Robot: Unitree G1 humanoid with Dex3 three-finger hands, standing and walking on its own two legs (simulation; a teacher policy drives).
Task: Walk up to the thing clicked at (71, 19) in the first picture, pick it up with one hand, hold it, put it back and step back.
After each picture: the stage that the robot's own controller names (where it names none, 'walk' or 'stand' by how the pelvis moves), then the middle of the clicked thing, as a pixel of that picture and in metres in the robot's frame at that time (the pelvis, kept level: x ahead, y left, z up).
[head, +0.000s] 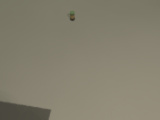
stand; (72, 15) +1.93 +0.15 -0.72
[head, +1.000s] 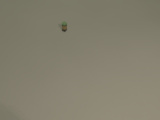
walk; (64, 26) +1.79 +0.17 -0.71
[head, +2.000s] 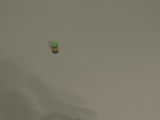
walk; (54, 47) +1.20 +0.24 -0.72
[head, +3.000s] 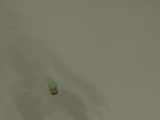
walk; (53, 88) +0.75 +0.24 -0.71
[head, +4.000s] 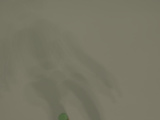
walk; out of the picture +0.44 +0.22 -0.70
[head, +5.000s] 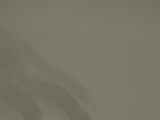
stand; out of the picture +0.41 -0.08 -0.67
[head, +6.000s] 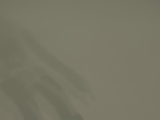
stand; out of the picture +0.37 -0.02 -0.71
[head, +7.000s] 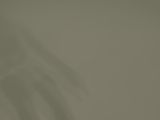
stand; out of the picture +0.34 -0.05 -0.72
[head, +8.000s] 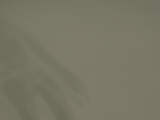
stand; out of the picture +0.35 -0.05 -0.73
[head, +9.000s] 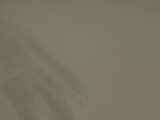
stand; out of the picture +0.34 -0.04 -0.73
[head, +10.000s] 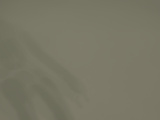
stand; out of the picture +0.34 -0.05 -0.73
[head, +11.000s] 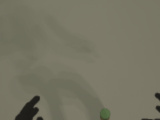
go down; (105, 115) +0.38 -0.03 -0.64
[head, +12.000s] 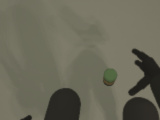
go down; (109, 77) +0.45 -0.04 -0.38
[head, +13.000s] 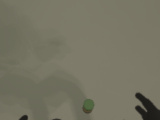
go down; (88, 106) +0.39 -0.03 -0.55
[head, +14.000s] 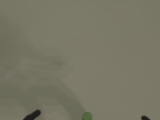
go down; (87, 119) +0.37 -0.04 -0.62
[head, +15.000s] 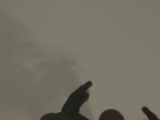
go down; (83, 95) +0.41 -0.03 -0.51
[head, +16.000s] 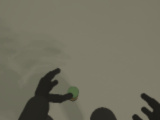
go down; (73, 94) +0.41 -0.02 -0.51
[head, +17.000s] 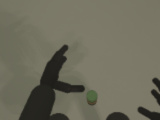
go down; (91, 98) +0.42 -0.02 -0.51
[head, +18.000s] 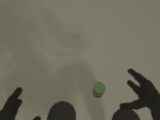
go down; (98, 90) +0.42 -0.03 -0.47
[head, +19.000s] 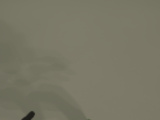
go down; out of the picture +0.37 -0.03 -0.63
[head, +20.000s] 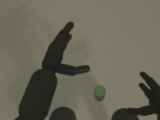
go down; (99, 93) +0.42 -0.04 -0.48
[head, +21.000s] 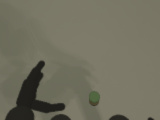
go down; (94, 98) +0.40 -0.03 -0.53
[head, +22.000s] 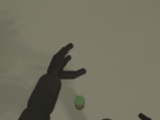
go down; (79, 102) +0.41 -0.01 -0.57
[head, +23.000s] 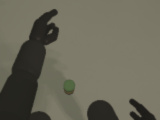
go down; (69, 87) +0.42 -0.02 -0.48
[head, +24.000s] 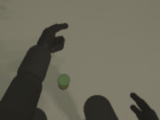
go down; (63, 82) +0.43 -0.02 -0.46
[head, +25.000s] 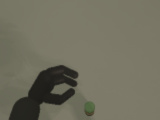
go down; (89, 109) +0.40 -0.03 -0.57
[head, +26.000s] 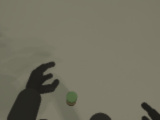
lift; (71, 99) +0.41 -0.02 -0.53
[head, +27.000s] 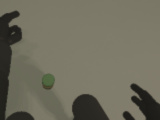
go down; (48, 82) +0.43 -0.01 -0.47
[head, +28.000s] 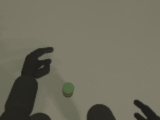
go down; (68, 90) +0.42 -0.02 -0.50
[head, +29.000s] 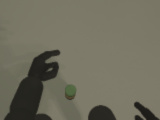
lift; (70, 92) +0.43 -0.02 -0.49
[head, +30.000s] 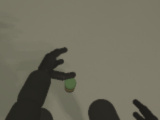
go down; (69, 85) +0.43 -0.03 -0.47
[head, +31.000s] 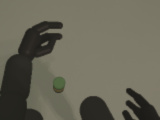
go down; (59, 85) +0.43 -0.02 -0.44
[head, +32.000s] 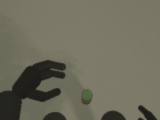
go down; (86, 97) +0.42 -0.03 -0.50
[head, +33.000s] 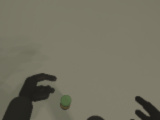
lift; (65, 102) +0.41 -0.02 -0.54
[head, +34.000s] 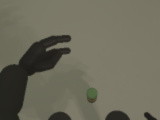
go down; (92, 95) +0.43 -0.03 -0.52
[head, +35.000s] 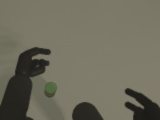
rest palm; (50, 89) +0.42 -0.02 -0.50
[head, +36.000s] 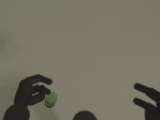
close; (50, 100) +0.43 -0.02 -0.51
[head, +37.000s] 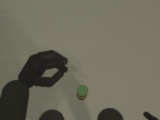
go down; (82, 92) +0.43 -0.02 -0.50
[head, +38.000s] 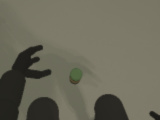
go down; (75, 76) +0.44 -0.02 -0.43
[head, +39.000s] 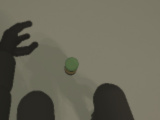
go down; (71, 66) +0.45 -0.01 -0.36
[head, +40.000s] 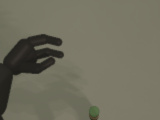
go down; (94, 113) +0.41 -0.03 -0.59
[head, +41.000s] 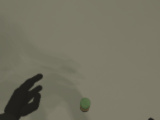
stand; (85, 105) +0.41 -0.02 -0.57
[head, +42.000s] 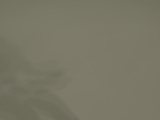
stand; out of the picture +0.37 -0.04 -0.65
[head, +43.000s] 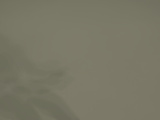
stand; out of the picture +0.37 -0.04 -0.66
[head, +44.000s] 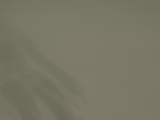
stand; out of the picture +0.38 -0.05 -0.71
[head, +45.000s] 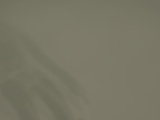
stand; out of the picture +0.37 -0.05 -0.72
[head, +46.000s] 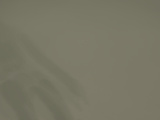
stand; out of the picture +0.36 -0.05 -0.73
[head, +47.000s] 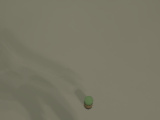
walk; (88, 102) +0.50 -0.03 -0.70
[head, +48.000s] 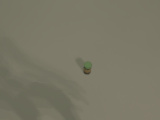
walk; (87, 68) +0.79 -0.05 -0.69
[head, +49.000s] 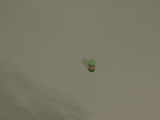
walk; (91, 65) +1.02 -0.03 -0.71
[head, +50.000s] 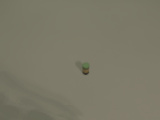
stand; (85, 68) +0.99 -0.04 -0.73
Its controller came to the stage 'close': yes
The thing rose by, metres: 0.00
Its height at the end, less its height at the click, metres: +0.00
